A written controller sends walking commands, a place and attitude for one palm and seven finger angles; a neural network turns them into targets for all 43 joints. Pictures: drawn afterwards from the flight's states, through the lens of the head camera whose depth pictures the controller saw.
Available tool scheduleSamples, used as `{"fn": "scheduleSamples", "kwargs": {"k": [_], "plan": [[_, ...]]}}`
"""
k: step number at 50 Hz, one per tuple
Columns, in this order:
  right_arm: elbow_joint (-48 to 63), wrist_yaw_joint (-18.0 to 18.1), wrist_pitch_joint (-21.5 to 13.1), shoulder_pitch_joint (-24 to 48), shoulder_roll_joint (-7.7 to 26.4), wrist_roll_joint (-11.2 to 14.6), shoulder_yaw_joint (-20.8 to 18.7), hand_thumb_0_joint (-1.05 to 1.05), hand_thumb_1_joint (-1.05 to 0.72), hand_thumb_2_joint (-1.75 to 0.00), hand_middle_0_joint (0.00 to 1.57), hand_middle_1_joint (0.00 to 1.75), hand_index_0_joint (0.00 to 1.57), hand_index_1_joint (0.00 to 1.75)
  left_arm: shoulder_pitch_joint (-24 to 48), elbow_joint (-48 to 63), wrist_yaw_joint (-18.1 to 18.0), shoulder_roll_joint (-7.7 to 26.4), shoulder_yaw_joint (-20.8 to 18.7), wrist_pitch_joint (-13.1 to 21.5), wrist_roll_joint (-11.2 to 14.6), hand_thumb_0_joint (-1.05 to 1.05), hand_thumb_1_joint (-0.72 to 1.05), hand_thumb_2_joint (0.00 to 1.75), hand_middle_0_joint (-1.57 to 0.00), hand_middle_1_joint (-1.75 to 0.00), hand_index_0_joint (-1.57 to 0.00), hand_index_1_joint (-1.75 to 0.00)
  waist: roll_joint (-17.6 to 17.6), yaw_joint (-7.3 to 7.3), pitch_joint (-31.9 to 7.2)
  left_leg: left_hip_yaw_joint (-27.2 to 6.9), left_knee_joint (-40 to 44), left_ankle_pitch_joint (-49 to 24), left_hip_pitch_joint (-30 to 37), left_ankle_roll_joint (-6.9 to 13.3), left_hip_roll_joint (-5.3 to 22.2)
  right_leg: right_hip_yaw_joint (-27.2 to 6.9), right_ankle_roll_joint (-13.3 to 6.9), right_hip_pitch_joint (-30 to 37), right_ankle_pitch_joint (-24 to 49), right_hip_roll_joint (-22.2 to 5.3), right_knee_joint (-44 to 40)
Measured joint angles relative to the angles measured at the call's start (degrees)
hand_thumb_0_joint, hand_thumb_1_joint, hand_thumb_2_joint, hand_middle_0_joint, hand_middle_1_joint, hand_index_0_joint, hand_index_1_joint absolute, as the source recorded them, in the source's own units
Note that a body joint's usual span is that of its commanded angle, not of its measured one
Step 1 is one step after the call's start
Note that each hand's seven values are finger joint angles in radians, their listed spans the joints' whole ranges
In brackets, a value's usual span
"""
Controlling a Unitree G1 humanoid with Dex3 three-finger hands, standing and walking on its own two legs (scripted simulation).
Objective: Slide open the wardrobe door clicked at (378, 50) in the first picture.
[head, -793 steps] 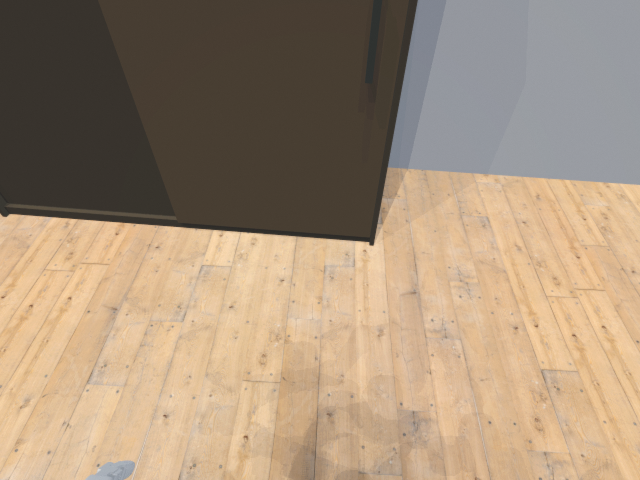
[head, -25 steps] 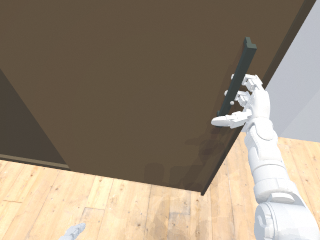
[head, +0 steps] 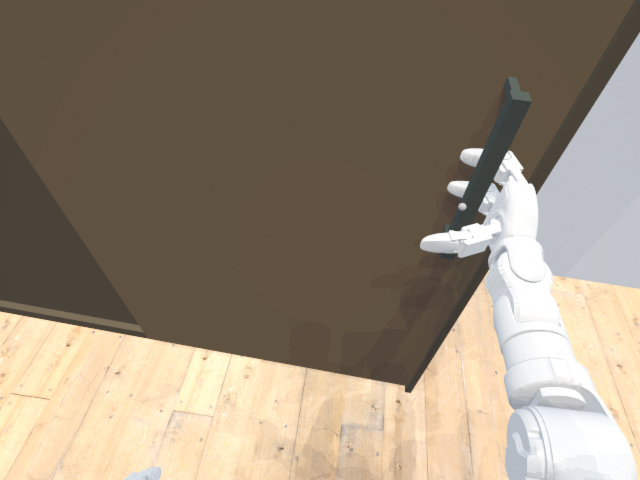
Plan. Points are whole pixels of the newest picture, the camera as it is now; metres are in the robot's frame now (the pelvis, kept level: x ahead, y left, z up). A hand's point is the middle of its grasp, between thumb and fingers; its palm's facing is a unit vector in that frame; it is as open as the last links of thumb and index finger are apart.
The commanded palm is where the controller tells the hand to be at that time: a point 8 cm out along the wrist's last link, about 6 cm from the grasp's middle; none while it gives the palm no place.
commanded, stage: slide the fingers in behind the handle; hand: right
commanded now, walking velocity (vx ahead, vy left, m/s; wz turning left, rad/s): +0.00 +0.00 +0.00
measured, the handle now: (474, 180) +0.50 -0.14 +0.13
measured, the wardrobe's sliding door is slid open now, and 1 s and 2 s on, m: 0.00 0.00 0.00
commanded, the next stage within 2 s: grip the handle and tug to test in 0.62 s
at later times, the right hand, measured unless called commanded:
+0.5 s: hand (461, 207) +0.44 -0.11 +0.14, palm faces +0.03 +1.00 +0.01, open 14.1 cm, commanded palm +0.41 -0.17 +0.14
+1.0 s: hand (458, 202) +0.45 -0.11 +0.13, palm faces +0.04 +1.00 +0.00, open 12.1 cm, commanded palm +0.42 -0.16 +0.14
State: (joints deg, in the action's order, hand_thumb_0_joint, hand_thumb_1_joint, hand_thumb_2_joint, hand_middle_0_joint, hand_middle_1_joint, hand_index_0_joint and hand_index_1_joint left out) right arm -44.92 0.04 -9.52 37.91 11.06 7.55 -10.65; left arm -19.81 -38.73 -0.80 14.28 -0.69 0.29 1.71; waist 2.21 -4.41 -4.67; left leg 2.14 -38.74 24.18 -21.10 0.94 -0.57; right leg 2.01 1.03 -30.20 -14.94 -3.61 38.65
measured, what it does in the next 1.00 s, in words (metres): stands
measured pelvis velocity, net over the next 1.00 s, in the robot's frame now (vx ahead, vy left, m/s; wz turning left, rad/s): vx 0.00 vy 0.00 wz -0.01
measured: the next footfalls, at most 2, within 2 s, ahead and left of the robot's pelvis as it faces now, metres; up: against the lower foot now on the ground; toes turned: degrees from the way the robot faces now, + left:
none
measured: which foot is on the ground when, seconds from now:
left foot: down 0.00-1.00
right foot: down 0.00-1.00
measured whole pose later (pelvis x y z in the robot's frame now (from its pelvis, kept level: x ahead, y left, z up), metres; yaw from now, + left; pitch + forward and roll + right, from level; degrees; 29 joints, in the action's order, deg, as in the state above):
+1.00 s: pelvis +0.00 +0.00 +0.00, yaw +0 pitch +7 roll +1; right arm -46.4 2.3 -9.7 40.2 10.1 7.2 -8.9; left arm -19.9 -39.5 -0.4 13.8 -0.8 0.4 1.4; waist 2.2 -4.1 -4.8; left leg 2.5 -39.1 24.5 -21.8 0.7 -0.3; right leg 1.6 0.8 -31.4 -15.4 -3.2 39.6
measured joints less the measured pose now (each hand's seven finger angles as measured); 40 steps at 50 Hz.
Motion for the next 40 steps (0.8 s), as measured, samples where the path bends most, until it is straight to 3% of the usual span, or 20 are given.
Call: {"fn": "scheduleSamples", "kwargs": {"k": [16,30,40], "plan": [[0.93,1.32,0.21,0.03,-1.36,0.23,1.82,-0.01,0.51,-0.30,0.29,1.20,0.29,1.20,1.62,0.10,0.34,-0.32,-0.05,0.56,-0.16,0.01,0.91,0.90,-0.20,-0.30,-0.20,-0.30,0.04,0.92,-0.17,0.35,0.02,0.17,0.24,-0.12,0.30,-0.35,-0.09,-0.03,-0.10,0.38,0.15],[-0.88,1.32,0.69,1.86,-1.17,-0.10,2.30,-0.01,0.51,-0.30,0.29,1.20,0.29,1.20,1.83,-0.02,0.03,-0.30,0.23,0.01,-0.13,0.01,0.91,0.90,-0.20,-0.30,-0.20,-0.30,-0.20,0.69,0.16,0.65,-0.13,0.22,0.03,-0.26,0.40,-0.68,-0.22,-0.55,-0.19,0.54,0.62],[-2.03,2.09,-0.76,2.71,-1.06,-0.18,1.85,-0.01,0.49,-0.31,0.30,1.20,0.30,1.20,0.54,-0.43,0.29,-0.36,-0.05,0.30,-0.29,0.01,0.91,0.90,-0.20,-0.30,-0.20,-0.30,-0.03,0.30,0.06,0.31,-0.51,0.30,-0.90,-0.32,0.36,-0.39,-0.27,-1.33,-0.37,0.45,0.95]]}}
